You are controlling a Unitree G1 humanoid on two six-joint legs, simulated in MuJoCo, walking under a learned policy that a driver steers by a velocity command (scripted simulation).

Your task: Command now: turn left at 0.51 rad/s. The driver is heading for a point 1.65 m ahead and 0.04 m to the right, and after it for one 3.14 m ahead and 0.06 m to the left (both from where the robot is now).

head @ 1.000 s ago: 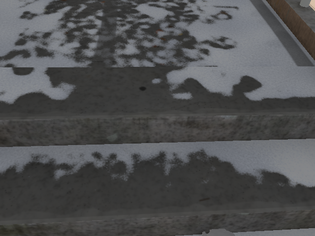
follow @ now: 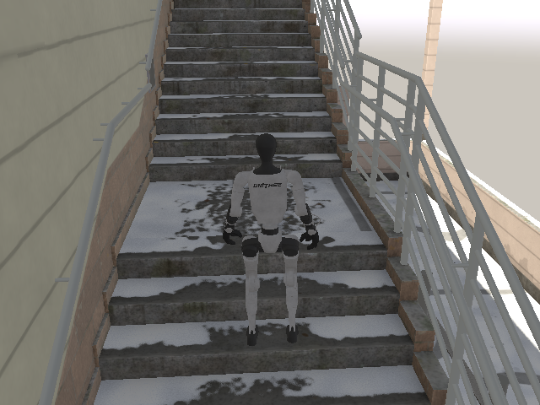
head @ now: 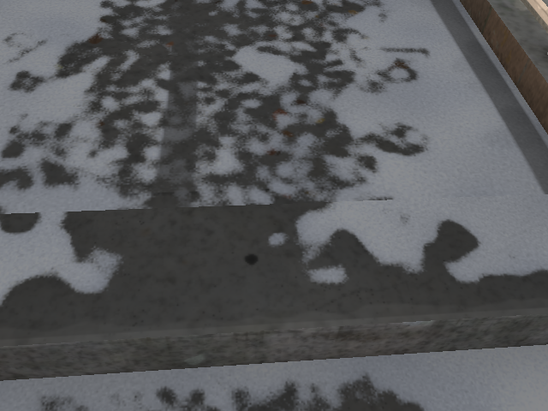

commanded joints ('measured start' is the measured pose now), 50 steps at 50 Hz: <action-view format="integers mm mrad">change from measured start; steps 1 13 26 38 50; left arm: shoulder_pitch -124 -68 174 547 298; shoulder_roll -9 -1 107 -35 76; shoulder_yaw -8 -23 23 -24 5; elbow -111 -164 -63 143 77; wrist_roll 12 -4 17 7 0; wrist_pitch -18 1 -54 -39 -59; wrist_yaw -13 4 -29 -17 4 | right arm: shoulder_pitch -14 -131 -135 -265 189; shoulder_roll -125 -134 -124 91 -275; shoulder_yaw -33 -19 -32 68 -52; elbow -125 -254 -155 -143 -169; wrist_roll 25 13 50 39 34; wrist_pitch -5 38 -15 -104 -84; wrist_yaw -14 -47 -1 48 8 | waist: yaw -13 20 55 116 -251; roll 93 210 -106 -119 40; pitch -120 -114 125 124 -257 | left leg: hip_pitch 318 161 -440 -1075 354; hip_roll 265 173 2 83 193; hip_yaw -374 -411 -71 20 -334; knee -155 -127 725 1402 170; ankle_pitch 596 507 -161 62 -343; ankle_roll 222 180 -93 -79 101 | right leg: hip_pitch -287 -164 281 469 117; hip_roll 4 63 -284 -183 -42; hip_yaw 88 54 638 538 285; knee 225 133 -918 -798 -204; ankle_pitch -20 106 -309 122 1138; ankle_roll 41 58 -346 -371 -152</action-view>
